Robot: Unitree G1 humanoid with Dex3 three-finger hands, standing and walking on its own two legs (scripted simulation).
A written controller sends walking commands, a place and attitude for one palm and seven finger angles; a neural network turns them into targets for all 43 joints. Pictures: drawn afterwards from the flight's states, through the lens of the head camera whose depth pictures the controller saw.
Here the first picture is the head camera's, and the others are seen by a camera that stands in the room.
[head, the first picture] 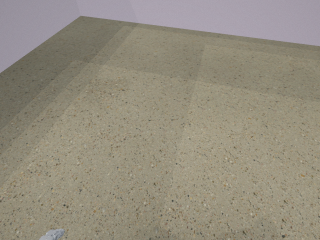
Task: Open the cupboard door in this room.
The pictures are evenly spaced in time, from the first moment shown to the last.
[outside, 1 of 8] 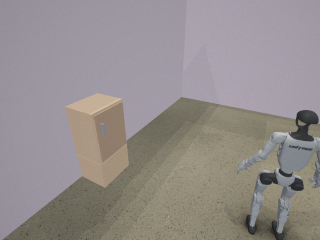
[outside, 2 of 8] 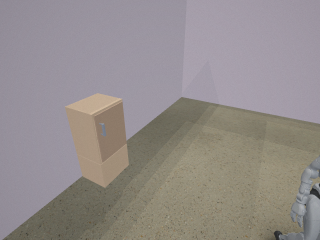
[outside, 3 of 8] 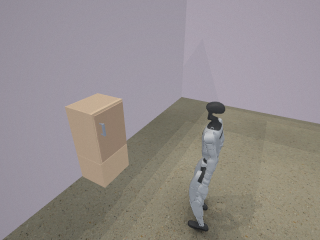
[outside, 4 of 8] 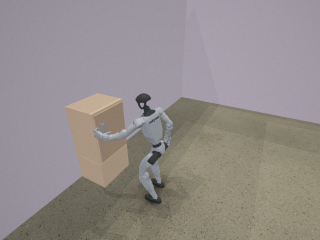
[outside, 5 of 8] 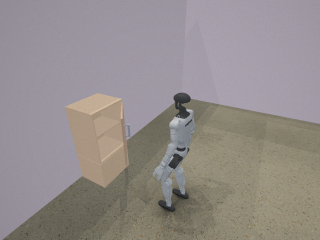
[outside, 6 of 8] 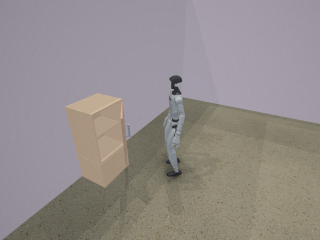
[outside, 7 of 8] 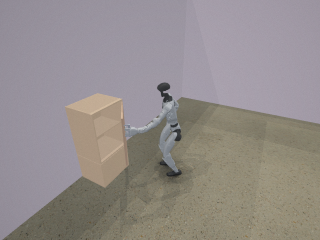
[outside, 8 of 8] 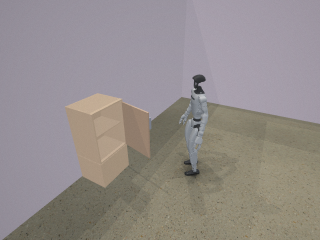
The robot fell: no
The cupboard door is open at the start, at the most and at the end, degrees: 0 77 77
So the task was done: yes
